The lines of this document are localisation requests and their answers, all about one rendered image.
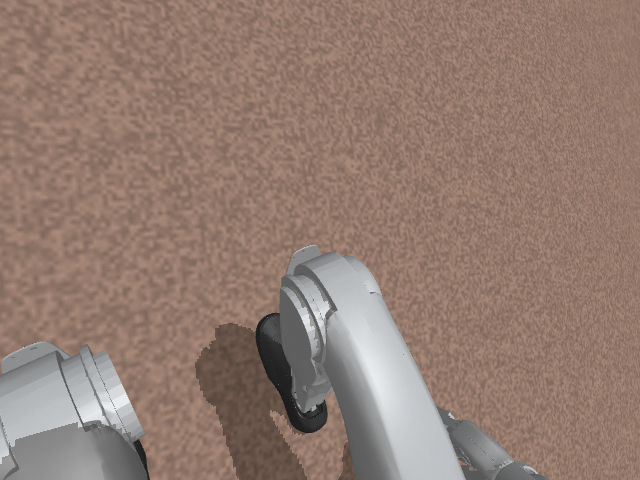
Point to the left robot foot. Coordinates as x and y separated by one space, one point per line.
142 455

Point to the right robot foot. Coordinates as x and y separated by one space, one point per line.
268 340

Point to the right robot arm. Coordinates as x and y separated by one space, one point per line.
519 471

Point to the right robot hand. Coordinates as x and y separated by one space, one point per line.
475 448

